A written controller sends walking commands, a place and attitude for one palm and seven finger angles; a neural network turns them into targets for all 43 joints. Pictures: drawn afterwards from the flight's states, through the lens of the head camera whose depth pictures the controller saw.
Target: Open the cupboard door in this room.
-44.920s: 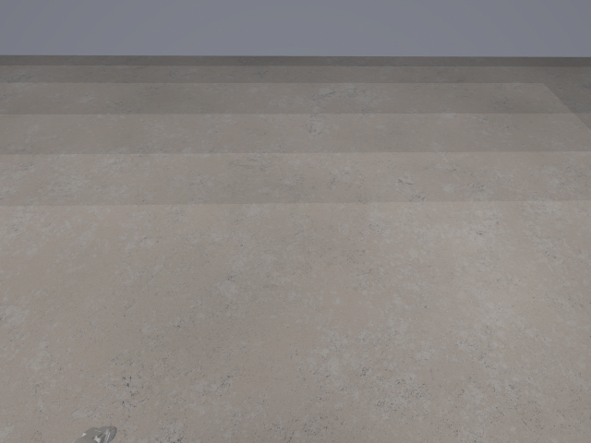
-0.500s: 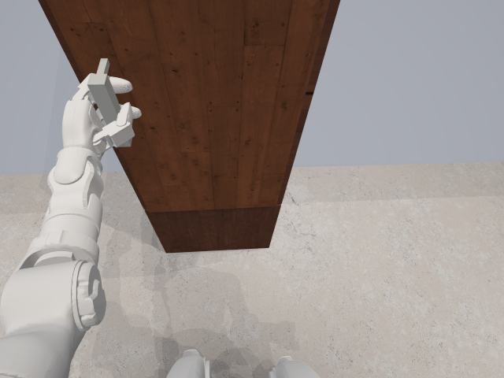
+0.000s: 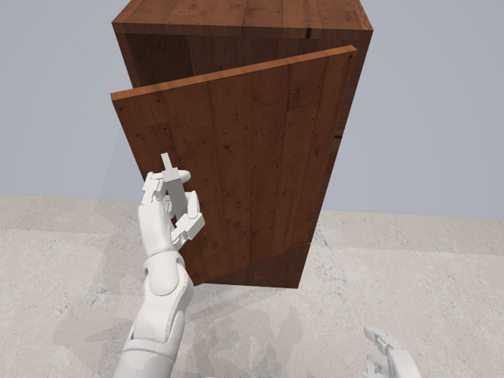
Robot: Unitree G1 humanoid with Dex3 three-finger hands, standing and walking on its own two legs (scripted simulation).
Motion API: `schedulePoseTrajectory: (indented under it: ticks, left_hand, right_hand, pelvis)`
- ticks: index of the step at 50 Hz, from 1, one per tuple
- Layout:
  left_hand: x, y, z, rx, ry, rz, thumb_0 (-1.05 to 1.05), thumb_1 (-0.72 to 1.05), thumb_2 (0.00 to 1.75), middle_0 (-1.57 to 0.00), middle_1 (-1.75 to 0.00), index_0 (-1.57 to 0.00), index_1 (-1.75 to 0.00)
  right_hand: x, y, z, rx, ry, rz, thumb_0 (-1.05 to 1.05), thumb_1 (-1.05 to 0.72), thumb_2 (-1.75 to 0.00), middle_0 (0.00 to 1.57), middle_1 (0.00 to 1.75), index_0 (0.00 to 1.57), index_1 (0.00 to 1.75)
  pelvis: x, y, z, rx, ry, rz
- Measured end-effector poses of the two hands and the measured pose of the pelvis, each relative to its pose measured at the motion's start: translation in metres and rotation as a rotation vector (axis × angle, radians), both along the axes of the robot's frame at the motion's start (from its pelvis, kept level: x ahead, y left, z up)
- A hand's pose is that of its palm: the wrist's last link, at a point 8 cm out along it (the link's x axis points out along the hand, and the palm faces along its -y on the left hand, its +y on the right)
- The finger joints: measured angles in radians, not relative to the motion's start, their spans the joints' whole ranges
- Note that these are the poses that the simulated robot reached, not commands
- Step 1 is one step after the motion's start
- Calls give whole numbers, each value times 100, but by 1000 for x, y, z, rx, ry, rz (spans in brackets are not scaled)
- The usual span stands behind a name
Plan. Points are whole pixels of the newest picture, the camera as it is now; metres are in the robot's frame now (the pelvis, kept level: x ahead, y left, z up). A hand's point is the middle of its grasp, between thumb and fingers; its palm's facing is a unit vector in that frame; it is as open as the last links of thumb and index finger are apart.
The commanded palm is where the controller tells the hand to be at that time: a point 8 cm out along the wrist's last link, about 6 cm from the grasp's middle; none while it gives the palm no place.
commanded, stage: pull the door open along its arc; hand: left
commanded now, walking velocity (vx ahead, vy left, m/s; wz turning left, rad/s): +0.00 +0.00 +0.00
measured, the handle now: (176, 193) +0.39 +0.14 +0.09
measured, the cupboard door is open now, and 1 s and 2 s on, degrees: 26 44 45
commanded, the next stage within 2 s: open thumb and fingers to let go in 0.36 s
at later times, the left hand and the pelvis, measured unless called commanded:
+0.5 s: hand (243, 266) +0.26 +0.03 +0.09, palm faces +0.29 -0.96 -0.02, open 6.1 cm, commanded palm +0.22 +0.08 +0.09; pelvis +0.00 -0.04 +0.01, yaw +3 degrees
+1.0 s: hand (226, 267) +0.26 +0.05 +0.09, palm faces +0.37 -0.93 +0.01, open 12.9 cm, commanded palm +0.22 +0.08 +0.09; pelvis +0.00 -0.04 +0.00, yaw +4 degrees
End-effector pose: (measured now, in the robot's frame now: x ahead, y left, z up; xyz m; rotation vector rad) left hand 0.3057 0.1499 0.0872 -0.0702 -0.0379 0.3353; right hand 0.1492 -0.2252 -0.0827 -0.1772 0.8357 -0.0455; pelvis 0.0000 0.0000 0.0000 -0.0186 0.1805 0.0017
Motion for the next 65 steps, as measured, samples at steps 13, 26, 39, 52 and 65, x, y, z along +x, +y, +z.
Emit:
schedulePoseTrajectory:
  ticks: [13,26,39,52,65]
  left_hand:
    - [-61,-53,5,65,54,15,0,69,73,-34,-134,-35,-134]
    - [-80,-76,6,74,78,-30,0,66,74,-35,-133,-37,-134]
    - [-85,-63,2,53,68,54,1,29,64,-36,-129,-36,-129]
    - [-83,-56,-2,58,43,39,0,-37,35,-30,-115,-29,-115]
    - [-80,-58,0,62,51,-32,-1,-50,30,-24,-64,-23,-65]
  right_hand:
    - [33,9,15,41,-88,69,1,-90,-90,20,30,20,30]
    - [21,-22,6,21,-66,50,1,-90,-90,20,30,20,30]
    - [24,-32,4,7,-57,57,1,-90,-90,20,30,20,30]
    - [26,-17,2,6,-70,63,1,-90,-90,20,30,20,30]
    - [17,3,5,20,-75,57,1,-90,-90,20,30,20,30]
  pelvis:
    - [-5,-21,4,9,-78,44]
    - [-2,-41,6,26,-109,52]
    - [0,-47,5,39,-84,57]
    - [-5,-35,1,27,-75,59]
    - [-11,-22,1,13,-86,46]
